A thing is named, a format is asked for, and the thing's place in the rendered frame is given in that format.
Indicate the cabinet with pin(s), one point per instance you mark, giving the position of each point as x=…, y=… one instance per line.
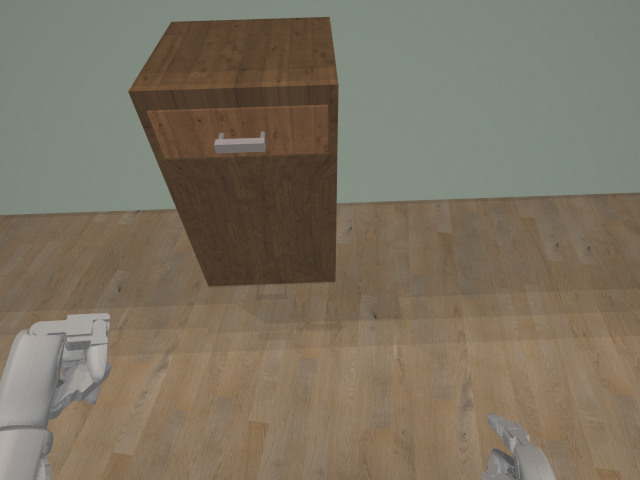
x=251, y=220

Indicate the left robot hand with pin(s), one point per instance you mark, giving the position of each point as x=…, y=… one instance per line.
x=78, y=346

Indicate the left robot forearm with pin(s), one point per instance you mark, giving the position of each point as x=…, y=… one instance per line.
x=23, y=451

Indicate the handle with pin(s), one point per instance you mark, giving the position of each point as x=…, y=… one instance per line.
x=240, y=145

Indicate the drawer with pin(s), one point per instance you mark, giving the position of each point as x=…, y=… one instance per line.
x=191, y=133

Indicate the right robot hand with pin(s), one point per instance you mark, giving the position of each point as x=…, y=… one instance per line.
x=529, y=462

